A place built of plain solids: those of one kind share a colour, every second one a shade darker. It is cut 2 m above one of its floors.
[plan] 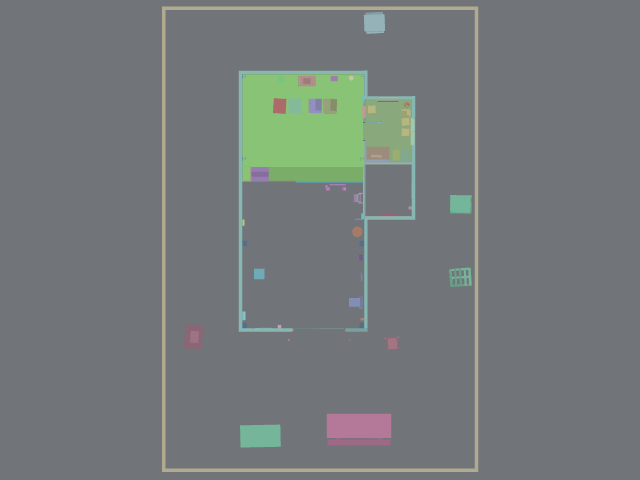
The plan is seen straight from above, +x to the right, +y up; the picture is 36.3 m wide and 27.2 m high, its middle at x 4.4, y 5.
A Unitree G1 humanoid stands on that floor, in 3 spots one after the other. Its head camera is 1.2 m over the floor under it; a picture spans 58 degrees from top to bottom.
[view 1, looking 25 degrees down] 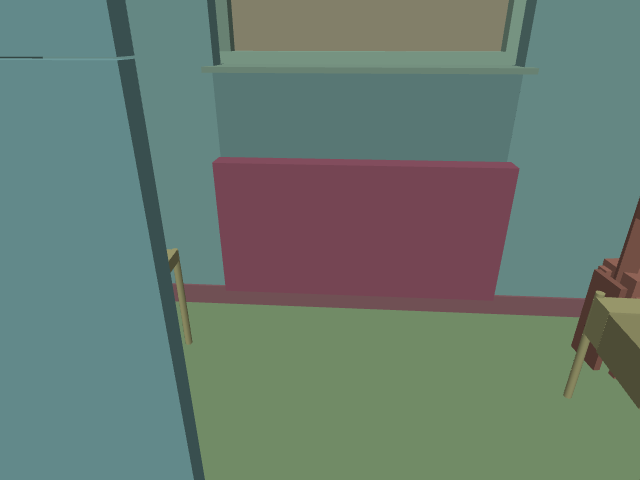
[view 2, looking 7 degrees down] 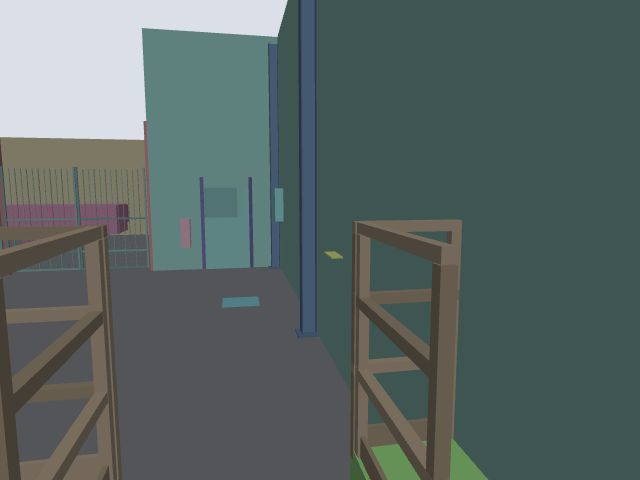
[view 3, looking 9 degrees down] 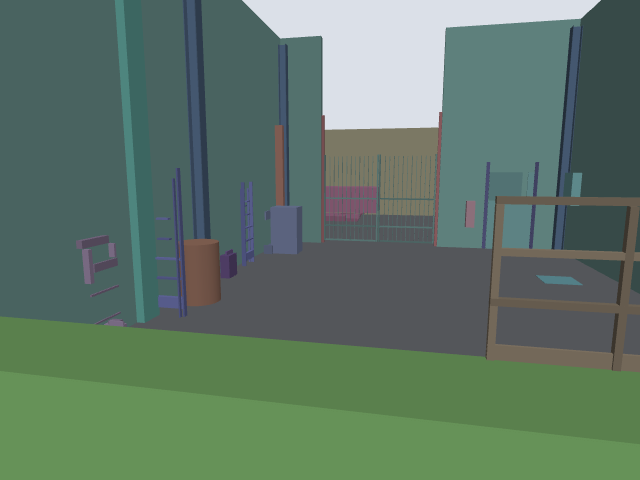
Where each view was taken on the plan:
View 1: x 8.20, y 11.15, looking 94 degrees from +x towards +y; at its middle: radiator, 1.84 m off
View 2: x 1.00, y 10.14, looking -101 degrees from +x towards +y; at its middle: wall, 5.29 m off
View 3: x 3.50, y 11.15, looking -78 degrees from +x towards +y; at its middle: wall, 11.54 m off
